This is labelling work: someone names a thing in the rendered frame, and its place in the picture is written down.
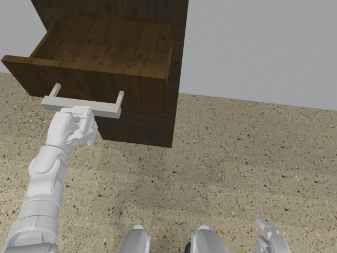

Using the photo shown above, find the left robot shin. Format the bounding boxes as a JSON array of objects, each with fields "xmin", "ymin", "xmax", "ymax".
[{"xmin": 133, "ymin": 225, "xmax": 144, "ymax": 229}]

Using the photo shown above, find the robot left forearm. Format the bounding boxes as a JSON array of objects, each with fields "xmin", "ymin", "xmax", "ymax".
[{"xmin": 1, "ymin": 145, "xmax": 69, "ymax": 253}]

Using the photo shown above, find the left robot hand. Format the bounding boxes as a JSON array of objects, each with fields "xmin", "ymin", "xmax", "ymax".
[{"xmin": 46, "ymin": 106, "xmax": 98, "ymax": 154}]

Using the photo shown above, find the right robot hand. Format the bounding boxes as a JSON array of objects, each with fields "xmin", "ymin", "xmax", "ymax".
[{"xmin": 252, "ymin": 217, "xmax": 291, "ymax": 253}]

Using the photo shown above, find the left robot thigh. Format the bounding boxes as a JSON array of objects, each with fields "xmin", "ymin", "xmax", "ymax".
[{"xmin": 115, "ymin": 229, "xmax": 151, "ymax": 253}]

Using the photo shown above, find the drawer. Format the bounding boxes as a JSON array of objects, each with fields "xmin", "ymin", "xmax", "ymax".
[{"xmin": 1, "ymin": 9, "xmax": 177, "ymax": 112}]

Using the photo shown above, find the handle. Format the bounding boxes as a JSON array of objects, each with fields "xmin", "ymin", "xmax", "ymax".
[{"xmin": 41, "ymin": 83, "xmax": 124, "ymax": 119}]

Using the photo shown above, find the left robot upper arm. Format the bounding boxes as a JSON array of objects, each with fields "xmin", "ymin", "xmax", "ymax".
[{"xmin": 4, "ymin": 242, "xmax": 58, "ymax": 253}]

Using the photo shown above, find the cabinet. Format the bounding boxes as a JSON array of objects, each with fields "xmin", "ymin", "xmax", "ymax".
[{"xmin": 31, "ymin": 0, "xmax": 189, "ymax": 148}]

